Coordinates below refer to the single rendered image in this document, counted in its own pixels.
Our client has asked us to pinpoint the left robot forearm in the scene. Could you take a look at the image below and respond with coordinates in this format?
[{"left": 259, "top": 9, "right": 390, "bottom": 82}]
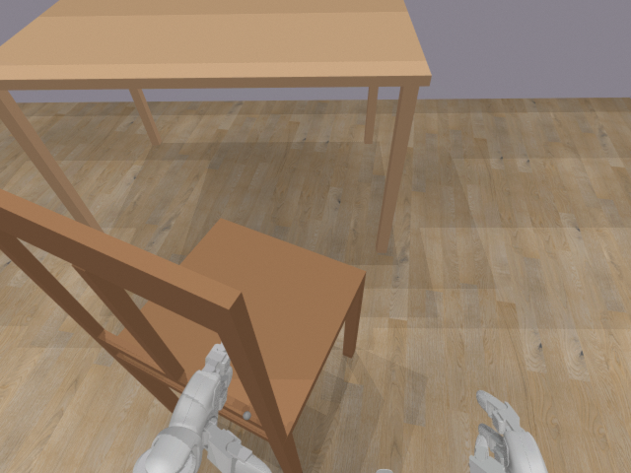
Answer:
[{"left": 133, "top": 427, "right": 203, "bottom": 473}]

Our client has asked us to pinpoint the right robot hand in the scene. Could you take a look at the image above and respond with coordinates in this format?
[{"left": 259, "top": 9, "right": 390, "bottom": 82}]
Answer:
[{"left": 469, "top": 390, "right": 548, "bottom": 473}]

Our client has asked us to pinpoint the chair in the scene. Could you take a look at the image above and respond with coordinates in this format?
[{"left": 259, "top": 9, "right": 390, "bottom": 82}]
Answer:
[{"left": 0, "top": 189, "right": 366, "bottom": 473}]

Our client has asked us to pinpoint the left robot hand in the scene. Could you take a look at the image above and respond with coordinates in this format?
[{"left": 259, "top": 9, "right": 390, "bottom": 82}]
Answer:
[{"left": 169, "top": 342, "right": 272, "bottom": 473}]

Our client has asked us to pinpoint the table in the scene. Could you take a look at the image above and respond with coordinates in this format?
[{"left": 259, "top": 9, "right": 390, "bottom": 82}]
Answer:
[{"left": 0, "top": 0, "right": 432, "bottom": 253}]

